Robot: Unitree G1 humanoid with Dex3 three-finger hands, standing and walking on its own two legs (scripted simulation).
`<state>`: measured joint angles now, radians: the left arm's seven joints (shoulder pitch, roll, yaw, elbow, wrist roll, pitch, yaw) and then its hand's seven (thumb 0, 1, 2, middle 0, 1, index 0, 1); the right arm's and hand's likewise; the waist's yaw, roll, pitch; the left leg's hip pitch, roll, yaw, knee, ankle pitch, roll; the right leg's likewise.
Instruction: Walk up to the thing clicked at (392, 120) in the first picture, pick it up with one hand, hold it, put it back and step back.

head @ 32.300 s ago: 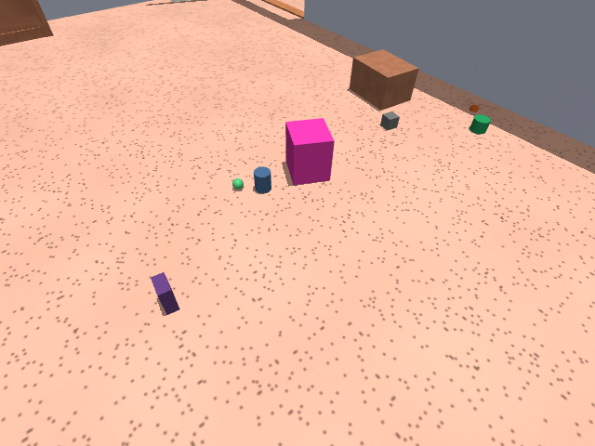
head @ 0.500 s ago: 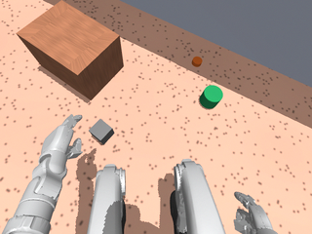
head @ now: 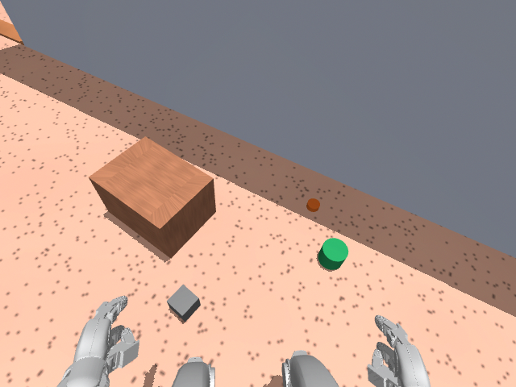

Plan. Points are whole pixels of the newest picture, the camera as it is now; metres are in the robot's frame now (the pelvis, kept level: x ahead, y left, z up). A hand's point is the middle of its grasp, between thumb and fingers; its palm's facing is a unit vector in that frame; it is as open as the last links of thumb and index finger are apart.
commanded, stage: home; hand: left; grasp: from above
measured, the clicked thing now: (184, 303) +0.46 +0.19 -0.62
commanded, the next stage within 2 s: none
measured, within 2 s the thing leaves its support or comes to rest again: neither
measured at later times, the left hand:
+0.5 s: hand (106, 373) +0.18 +0.19 +0.01, palm faces +0.07 -0.98 -0.20, open 7.4 cm
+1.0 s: hand (112, 367) +0.19 +0.18 +0.01, palm faces +0.06 -0.98 -0.20, open 7.4 cm
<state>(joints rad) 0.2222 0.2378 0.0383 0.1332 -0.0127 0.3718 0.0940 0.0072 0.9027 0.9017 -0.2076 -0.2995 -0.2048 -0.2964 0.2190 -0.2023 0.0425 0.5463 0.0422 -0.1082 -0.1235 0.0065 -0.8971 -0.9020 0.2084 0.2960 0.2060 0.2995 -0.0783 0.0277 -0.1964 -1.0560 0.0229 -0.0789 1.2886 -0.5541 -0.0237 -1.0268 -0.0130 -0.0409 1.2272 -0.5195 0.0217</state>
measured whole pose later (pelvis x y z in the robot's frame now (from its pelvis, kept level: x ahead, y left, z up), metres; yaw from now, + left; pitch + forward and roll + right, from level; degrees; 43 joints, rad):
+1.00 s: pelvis +0.03 +0.00 +0.05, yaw +1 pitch +9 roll -2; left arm 0.49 0.22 0.04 -0.12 -0.05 0.45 0.02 0.01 0.91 0.90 -0.20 -0.30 -0.20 -0.29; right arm 0.30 -0.22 0.03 0.55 0.01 -0.25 -0.19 0.01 -0.89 -0.90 0.21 0.30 0.21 0.30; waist -0.04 0.04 -0.16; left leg -0.68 0.03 -0.07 1.01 -0.49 -0.02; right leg -0.65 -0.01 -0.04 0.95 -0.46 0.02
